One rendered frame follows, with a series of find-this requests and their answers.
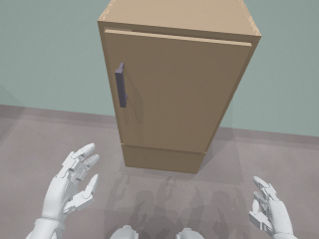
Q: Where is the robot right hand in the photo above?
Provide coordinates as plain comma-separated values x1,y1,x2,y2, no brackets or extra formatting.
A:
249,176,294,238

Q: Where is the robot left thigh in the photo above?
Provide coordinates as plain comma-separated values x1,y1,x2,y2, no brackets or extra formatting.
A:
110,228,139,239

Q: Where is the left robot forearm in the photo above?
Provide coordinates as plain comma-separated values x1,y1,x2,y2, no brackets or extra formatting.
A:
26,217,66,239

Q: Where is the robot left hand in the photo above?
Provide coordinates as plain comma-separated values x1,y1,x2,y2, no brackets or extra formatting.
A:
41,143,100,222

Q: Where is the handle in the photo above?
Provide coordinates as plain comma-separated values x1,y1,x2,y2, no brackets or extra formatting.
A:
115,62,128,108

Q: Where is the cupboard door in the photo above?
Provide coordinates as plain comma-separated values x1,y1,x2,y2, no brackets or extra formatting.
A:
104,29,252,153

